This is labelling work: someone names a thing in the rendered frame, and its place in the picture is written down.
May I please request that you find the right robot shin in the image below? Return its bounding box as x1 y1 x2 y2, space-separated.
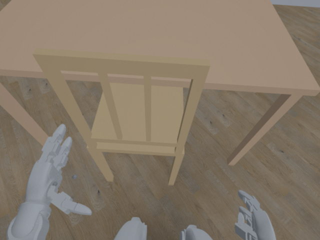
186 225 197 229

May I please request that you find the left robot shin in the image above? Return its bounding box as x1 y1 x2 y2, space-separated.
131 217 141 222

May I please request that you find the right robot hand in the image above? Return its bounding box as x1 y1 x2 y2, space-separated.
235 190 276 240

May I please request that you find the robot shin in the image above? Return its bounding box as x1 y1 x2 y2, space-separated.
131 217 141 222
186 225 197 229

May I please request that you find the left robot forearm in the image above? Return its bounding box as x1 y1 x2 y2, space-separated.
6 201 52 240

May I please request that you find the chair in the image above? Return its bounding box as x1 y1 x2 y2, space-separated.
32 48 210 186

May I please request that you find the left robot hand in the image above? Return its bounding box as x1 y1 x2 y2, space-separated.
25 124 92 215

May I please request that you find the table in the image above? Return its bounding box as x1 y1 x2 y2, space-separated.
0 0 320 166

